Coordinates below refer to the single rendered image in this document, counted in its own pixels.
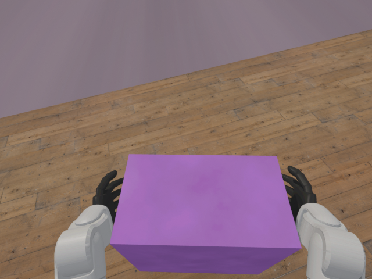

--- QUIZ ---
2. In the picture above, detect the right robot forearm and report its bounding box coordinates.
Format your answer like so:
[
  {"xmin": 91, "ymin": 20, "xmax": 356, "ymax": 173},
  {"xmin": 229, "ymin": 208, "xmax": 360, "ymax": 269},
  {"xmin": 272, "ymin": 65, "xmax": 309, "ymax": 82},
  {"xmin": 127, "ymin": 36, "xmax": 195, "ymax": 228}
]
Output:
[{"xmin": 295, "ymin": 203, "xmax": 366, "ymax": 279}]

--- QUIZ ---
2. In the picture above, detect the carton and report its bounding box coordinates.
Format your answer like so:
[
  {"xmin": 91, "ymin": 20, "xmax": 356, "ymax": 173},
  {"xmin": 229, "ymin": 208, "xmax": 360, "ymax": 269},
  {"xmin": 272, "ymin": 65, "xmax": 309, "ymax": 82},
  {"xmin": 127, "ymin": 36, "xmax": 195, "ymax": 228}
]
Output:
[{"xmin": 110, "ymin": 154, "xmax": 302, "ymax": 274}]

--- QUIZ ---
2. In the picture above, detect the robot right hand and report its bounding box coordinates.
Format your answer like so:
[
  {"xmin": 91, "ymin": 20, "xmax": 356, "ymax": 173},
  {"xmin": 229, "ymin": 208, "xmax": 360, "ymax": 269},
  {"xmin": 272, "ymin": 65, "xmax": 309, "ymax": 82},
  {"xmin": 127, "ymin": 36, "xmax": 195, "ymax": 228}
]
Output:
[{"xmin": 282, "ymin": 166, "xmax": 317, "ymax": 223}]

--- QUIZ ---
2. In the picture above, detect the left robot forearm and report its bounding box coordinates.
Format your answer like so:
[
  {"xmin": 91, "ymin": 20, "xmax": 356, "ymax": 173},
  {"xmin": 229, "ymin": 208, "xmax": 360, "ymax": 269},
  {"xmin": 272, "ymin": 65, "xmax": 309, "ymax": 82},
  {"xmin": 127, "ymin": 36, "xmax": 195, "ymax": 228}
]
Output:
[{"xmin": 54, "ymin": 205, "xmax": 113, "ymax": 279}]

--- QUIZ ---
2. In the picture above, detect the robot left hand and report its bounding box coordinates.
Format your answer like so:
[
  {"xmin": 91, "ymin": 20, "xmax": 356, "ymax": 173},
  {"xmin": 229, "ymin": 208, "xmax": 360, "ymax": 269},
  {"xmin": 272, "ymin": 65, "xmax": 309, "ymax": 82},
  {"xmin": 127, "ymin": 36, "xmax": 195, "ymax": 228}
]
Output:
[{"xmin": 92, "ymin": 170, "xmax": 124, "ymax": 224}]

